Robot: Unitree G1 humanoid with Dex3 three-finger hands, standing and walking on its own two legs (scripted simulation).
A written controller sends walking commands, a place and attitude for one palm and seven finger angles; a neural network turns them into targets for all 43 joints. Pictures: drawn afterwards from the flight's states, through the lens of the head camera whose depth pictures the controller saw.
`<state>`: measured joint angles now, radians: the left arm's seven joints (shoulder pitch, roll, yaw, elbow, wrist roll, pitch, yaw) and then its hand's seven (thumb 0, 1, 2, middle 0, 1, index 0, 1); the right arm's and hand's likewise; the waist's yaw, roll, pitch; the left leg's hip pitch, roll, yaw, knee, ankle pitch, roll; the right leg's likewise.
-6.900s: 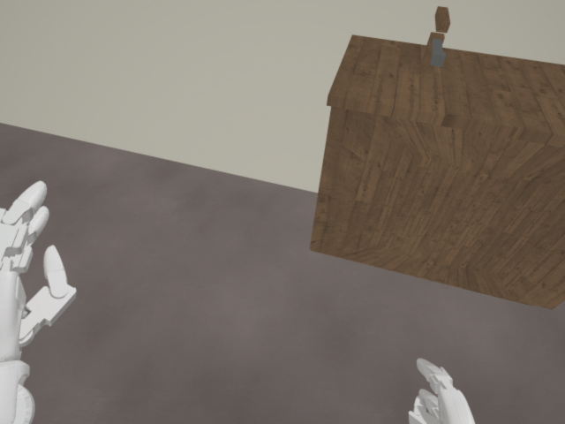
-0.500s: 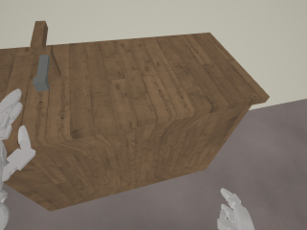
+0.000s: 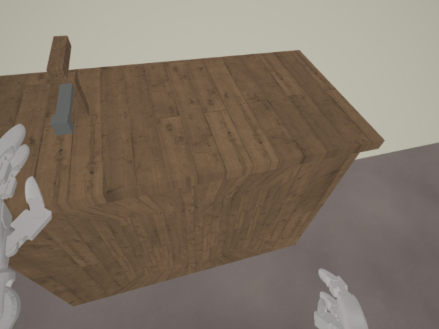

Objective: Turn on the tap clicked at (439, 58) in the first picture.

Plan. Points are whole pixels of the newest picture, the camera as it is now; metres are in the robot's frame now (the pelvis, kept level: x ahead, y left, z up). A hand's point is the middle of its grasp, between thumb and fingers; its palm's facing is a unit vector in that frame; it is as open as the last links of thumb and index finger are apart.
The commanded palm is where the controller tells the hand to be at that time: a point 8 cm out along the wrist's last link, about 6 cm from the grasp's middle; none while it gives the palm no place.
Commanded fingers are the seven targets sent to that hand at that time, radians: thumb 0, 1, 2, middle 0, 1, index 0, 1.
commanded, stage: look again from close up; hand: left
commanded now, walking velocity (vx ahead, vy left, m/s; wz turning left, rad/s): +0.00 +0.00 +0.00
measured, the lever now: (62, 124) +0.41 +0.34 +0.12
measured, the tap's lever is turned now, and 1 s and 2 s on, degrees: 0 0 0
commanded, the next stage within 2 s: turn the palm inward beside the body in 0.40 s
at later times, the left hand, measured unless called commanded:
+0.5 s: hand (50, 220) +0.21 +0.25 +0.15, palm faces +0.42 -0.84 -0.34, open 7.4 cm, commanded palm +0.15 +0.28 +0.17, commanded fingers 0.00 0.90 0.90 -0.20 -0.30 -0.20 -0.30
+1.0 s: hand (36, 256) +0.16 +0.23 +0.17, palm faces +0.66 -0.71 -0.24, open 7.4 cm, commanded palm +0.13 +0.25 +0.17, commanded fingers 0.00 0.90 0.90 -0.20 -0.30 -0.20 -0.30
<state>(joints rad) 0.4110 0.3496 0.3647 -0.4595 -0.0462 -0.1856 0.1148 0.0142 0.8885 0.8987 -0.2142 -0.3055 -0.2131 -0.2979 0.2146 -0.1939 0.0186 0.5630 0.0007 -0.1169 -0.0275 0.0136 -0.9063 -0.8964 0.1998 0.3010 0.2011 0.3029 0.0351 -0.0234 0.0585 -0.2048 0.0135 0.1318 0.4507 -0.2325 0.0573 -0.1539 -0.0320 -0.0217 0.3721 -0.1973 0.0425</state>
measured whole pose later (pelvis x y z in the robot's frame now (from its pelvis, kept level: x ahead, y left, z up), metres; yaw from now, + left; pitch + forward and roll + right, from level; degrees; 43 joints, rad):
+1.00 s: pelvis -0.02 -0.08 -0.01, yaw +6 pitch -5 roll +0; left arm 0.23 0.31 0.37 -0.32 -0.08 -0.02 0.16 0.02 0.89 0.90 -0.21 -0.31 -0.21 -0.30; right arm 0.13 -0.24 0.04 0.71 -0.02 -0.15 -0.05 0.01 -0.91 -0.90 0.20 0.30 0.20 0.30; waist 0.11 0.04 0.03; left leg -0.23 0.05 -0.01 0.54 -0.23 -0.02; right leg -0.16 0.02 -0.14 0.52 -0.28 -0.06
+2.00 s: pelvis -0.02 -0.04 -0.01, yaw +2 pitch -7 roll +0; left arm 0.37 0.23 0.26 -0.55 -0.19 0.28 0.17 0.02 0.89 0.90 -0.21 -0.30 -0.21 -0.30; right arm 0.12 -0.19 0.09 0.69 0.01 -0.20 -0.10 0.02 -0.90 -0.90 0.20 0.30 0.20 0.30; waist 0.10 0.05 -0.01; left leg -0.17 -0.02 -0.02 0.52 -0.23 0.02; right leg -0.13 0.00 -0.06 0.51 -0.26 -0.02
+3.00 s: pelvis +0.01 -0.08 -0.01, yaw +3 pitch -5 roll +0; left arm 0.33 0.24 0.35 -0.47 -0.26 0.35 0.14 0.02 0.89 0.90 -0.21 -0.30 -0.21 -0.30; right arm 0.13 -0.22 0.06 0.71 0.03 -0.20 -0.11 0.02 -0.91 -0.90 0.20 0.30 0.20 0.30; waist 0.10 0.07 -0.03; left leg -0.15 0.01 -0.05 0.50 -0.26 -0.03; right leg -0.10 0.04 -0.08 0.48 -0.29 -0.06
